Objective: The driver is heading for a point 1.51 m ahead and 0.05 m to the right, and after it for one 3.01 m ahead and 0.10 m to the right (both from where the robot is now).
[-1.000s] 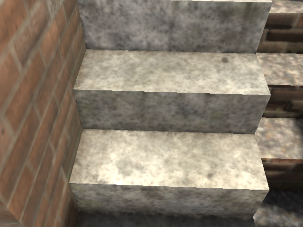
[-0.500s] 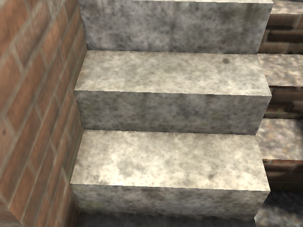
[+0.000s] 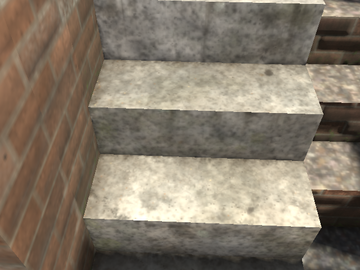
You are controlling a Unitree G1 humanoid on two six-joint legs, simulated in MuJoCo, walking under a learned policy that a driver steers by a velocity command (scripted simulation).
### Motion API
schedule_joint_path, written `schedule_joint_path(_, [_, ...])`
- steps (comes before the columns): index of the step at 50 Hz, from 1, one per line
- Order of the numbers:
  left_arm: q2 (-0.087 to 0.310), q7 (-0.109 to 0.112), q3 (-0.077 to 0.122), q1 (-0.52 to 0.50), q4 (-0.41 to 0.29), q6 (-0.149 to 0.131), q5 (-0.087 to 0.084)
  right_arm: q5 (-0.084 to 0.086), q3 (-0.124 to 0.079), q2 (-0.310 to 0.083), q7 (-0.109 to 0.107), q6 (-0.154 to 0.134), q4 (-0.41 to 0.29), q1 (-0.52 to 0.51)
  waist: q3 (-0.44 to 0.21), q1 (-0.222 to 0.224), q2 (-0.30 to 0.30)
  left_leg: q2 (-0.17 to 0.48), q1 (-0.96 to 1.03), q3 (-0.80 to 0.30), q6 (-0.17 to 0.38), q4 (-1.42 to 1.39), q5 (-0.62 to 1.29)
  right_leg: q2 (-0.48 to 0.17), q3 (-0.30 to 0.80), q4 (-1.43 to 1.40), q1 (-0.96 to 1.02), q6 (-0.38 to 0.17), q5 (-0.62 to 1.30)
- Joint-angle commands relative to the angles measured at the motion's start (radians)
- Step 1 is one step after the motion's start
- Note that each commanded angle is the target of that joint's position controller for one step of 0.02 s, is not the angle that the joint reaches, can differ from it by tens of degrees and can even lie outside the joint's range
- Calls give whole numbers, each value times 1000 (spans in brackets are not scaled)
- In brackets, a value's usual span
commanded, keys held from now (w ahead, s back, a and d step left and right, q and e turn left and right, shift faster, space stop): w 1.00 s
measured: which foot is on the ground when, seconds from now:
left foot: down 0.00-1.00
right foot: down 0.00-1.00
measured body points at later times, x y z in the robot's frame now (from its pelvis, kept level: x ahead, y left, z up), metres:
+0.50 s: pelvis +0.00 +0.00 +0.00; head +0.00 +0.00 +0.45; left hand +0.16 +0.25 -0.12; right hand +0.16 -0.23 -0.12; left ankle -0.02 +0.08 -0.75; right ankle -0.02 -0.15 -0.75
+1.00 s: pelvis +0.00 +0.00 +0.00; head +0.00 +0.00 +0.45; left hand +0.16 +0.25 -0.12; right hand +0.16 -0.23 -0.12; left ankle -0.02 +0.08 -0.75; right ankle -0.02 -0.15 -0.75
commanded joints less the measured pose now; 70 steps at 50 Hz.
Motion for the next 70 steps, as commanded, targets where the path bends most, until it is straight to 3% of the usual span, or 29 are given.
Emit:
schedule_joint_path(1, [107, 3, 20, -84, -63, -15, -1, -2, -20, -97, -2, -15, -63, -66, -73, -1, 20, 166, 31, -117, -41, -7, 214, -97, 68, -4, 5, -40, 181])
schedule_joint_path(70, [112, 3, 27, -79, -54, -12, 0, 1, -21, -97, -3, -14, -62, -68, -70, 2, 14, 165, 35, -125, -44, -3, 219, -96, 70, -11, 12, -40, 185])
